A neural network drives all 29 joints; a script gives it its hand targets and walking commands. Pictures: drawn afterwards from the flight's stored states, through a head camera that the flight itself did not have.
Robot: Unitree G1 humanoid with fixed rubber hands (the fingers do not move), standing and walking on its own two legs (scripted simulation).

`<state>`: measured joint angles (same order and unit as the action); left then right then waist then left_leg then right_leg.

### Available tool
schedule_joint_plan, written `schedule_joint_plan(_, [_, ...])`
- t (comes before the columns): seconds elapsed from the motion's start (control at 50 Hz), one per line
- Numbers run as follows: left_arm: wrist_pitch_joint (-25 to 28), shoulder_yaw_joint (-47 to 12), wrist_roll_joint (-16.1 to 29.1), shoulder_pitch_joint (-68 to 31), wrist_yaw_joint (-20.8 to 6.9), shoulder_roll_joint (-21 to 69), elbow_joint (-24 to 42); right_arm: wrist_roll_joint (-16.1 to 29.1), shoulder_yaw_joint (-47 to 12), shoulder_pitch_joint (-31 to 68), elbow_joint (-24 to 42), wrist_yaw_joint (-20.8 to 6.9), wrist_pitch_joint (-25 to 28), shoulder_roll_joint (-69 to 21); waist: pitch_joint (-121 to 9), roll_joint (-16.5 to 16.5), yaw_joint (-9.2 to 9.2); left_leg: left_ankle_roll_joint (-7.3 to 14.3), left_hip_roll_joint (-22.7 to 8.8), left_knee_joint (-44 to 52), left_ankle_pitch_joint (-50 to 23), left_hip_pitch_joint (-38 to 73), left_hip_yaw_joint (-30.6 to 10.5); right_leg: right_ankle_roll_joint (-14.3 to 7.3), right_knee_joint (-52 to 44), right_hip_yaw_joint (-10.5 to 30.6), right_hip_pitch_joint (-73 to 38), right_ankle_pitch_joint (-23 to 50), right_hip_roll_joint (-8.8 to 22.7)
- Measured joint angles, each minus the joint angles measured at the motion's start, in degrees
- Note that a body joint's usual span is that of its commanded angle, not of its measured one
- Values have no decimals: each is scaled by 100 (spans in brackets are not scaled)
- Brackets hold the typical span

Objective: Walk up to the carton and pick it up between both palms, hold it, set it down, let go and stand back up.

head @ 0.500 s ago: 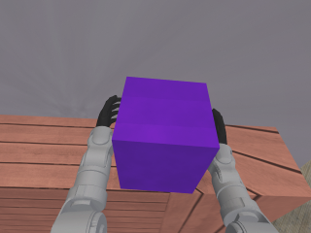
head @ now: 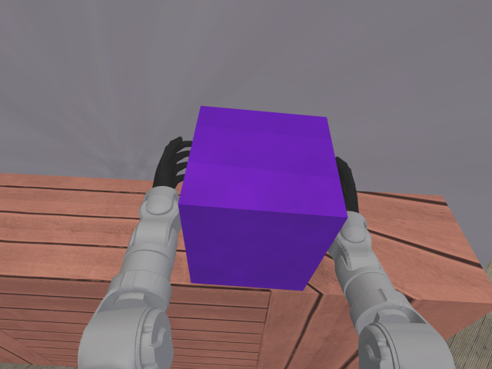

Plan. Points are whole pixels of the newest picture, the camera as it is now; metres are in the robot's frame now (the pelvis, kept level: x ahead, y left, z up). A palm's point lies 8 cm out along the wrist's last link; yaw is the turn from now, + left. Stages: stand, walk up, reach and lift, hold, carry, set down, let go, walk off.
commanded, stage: reach and lift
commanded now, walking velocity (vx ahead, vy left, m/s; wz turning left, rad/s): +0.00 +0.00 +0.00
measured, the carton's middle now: (255, 204) +0.39 -0.01 +0.07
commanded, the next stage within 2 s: hold in 1.90 s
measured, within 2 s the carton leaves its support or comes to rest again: neither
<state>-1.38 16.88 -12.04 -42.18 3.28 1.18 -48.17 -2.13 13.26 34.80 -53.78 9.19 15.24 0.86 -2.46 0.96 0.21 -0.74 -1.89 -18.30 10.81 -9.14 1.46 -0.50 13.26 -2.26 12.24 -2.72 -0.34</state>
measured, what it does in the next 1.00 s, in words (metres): stands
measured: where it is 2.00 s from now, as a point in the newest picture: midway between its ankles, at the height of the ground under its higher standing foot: outside the picture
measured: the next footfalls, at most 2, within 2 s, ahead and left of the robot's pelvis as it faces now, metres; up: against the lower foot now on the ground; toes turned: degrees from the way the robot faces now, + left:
none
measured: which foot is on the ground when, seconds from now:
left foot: down 0.00-1.00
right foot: down 0.00-1.00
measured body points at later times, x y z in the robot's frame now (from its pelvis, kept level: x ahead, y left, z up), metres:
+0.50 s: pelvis +0.01 +0.02 +0.00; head -0.03 +0.06 +0.44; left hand +0.40 +0.17 +0.17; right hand +0.39 -0.14 +0.16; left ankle -0.02 +0.12 -0.75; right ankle +0.04 -0.11 -0.75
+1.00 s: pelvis +0.00 +0.02 +0.00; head -0.06 +0.04 +0.44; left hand +0.38 +0.16 +0.21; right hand +0.38 -0.15 +0.19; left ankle -0.02 +0.13 -0.75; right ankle +0.04 -0.11 -0.75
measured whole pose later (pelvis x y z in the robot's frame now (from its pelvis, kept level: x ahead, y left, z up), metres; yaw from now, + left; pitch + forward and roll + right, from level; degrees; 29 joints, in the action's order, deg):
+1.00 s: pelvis +0.00 +0.02 +0.00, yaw +1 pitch -7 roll -2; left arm -40.5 15.1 -13.2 -41.8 6.3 1.3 -18.2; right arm 13.0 2.8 43.0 -38.3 8.7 -18.5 6.5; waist -0.8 0.8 5.3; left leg 0.4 -1.4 -24.2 14.9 -1.9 -0.3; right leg 0.8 15.8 -2.8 2.9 -5.4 0.0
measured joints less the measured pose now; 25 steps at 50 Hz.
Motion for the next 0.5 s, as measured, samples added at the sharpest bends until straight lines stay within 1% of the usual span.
schedule_joint_plan(0.06, [-131, -244, 253, 137, 69, -145, 331, 129, -191, 41, 311, 22, -260, -9, -66, -64, 54, 2, -4, -153, 65, -132, -71, 5, 41, -67, 53, -26, 2])
schedule_joint_plan(0.1, [-310, -337, 370, 162, 102, -213, 533, 202, -291, 91, 478, 38, -472, 3, -64, -75, 120, 7, 9, -221, 101, -132, -139, 13, 73, -131, 9, -67, 18])
schedule_joint_plan(0.2, [-1028, -423, 453, 123, 124, -287, 1055, 504, -507, 166, 870, 86, -1094, 63, -16, 0, 313, 24, 46, -318, 185, 31, -297, 42, 93, -276, -252, -171, 56])
schedule_joint_plan(0.28, [-1553, -437, 350, 150, 124, -256, 1535, 816, -715, 166, 1182, 125, -1497, 168, 67, 100, 465, 46, 60, -401, 284, 256, -370, 76, 75, -338, -550, -238, 66])
schedule_joint_plan(0.36, [-2044, -367, 126, 234, 90, -153, 2020, 1059, -897, 175, 1370, 124, -1815, 271, 192, 210, 588, 82, 79, -456, 375, 525, -382, 118, 79, -340, -846, -303, 80])
schedule_joint_plan(0.42, [-2407, -329, -35, 333, 68, -70, 2400, 1211, -990, 151, 1491, 113, -2012, 308, 280, 266, 643, 110, 87, -505, 437, 681, -360, 149, 94, -311, -1009, -337, 86])
schedule_joint_plan(0.5, [-2807, -358, -175, 473, 64, 13, 2856, 1368, -1071, 76, 1666, 82, -2202, 343, 381, 278, 660, 142, 89, -595, 516, 807, -317, 185, 120, -258, -1146, -361, 85])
